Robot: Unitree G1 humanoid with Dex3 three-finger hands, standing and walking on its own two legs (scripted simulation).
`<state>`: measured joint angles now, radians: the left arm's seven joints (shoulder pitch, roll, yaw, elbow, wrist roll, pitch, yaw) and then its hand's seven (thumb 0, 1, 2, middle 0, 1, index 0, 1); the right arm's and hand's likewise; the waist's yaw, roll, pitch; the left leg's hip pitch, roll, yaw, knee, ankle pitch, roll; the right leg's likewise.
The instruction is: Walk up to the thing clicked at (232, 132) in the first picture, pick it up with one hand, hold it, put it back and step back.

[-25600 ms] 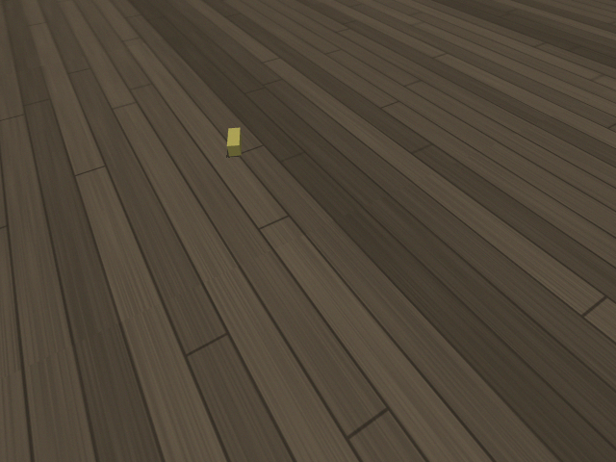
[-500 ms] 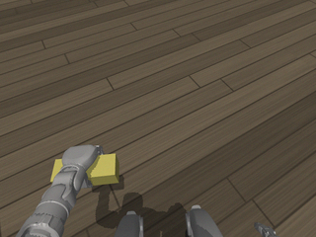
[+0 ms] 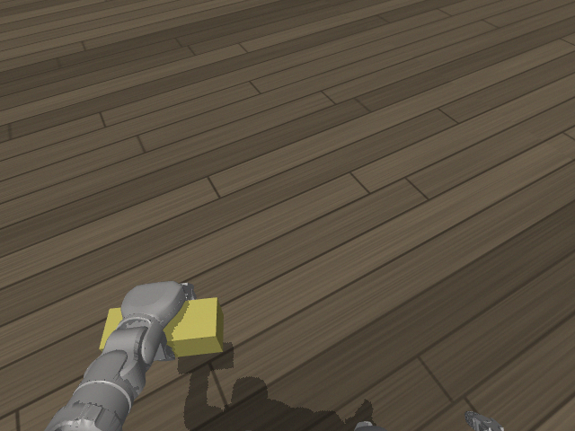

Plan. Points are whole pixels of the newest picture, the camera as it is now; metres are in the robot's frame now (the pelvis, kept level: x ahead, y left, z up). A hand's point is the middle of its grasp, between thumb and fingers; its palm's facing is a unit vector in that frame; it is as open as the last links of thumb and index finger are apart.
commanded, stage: hold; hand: left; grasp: from above
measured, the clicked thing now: (166, 330) +0.31 +0.23 -0.11
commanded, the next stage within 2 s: crouch in 1.84 s
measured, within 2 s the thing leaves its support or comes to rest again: neither
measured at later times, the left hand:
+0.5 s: hand (154, 318) +0.31 +0.22 -0.04, palm faces -0.48 -0.05 -0.87, open 9.9 cm
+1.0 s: hand (152, 320) +0.30 +0.22 -0.02, palm faces -0.47 -0.05 -0.88, open 9.9 cm
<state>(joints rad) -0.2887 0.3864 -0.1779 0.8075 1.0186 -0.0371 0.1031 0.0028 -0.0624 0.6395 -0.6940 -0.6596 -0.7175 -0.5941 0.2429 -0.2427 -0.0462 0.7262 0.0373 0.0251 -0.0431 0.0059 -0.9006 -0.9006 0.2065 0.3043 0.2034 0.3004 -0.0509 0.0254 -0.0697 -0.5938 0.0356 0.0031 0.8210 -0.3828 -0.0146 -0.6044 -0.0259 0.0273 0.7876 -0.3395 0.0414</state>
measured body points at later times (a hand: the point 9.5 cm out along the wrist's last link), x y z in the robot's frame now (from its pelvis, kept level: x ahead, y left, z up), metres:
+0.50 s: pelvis +0.01 +0.00 +0.02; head +0.04 -0.01 +0.47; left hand +0.33 +0.22 +0.01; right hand +0.13 -0.26 -0.10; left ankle +0.01 +0.13 -0.70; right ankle +0.03 -0.15 -0.70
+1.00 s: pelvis +0.01 +0.00 +0.02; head +0.02 -0.02 +0.47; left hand +0.32 +0.22 +0.03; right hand +0.14 -0.26 -0.09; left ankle +0.01 +0.13 -0.70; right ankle +0.03 -0.15 -0.70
